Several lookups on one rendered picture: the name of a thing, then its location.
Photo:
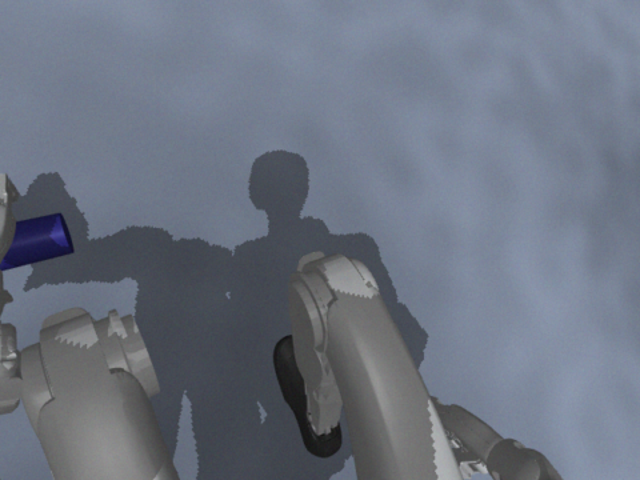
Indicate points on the right robot arm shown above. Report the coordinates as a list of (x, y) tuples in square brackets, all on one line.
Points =
[(511, 460)]

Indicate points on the right robot foot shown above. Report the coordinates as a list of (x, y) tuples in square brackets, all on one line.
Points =
[(293, 389)]

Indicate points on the right robot hand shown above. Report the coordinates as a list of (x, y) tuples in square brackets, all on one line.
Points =
[(471, 437)]

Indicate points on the left robot hand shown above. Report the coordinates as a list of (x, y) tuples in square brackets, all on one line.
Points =
[(8, 195)]

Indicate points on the left robot arm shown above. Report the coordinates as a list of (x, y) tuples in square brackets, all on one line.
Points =
[(10, 363)]

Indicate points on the can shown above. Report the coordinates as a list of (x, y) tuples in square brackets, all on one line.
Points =
[(38, 239)]

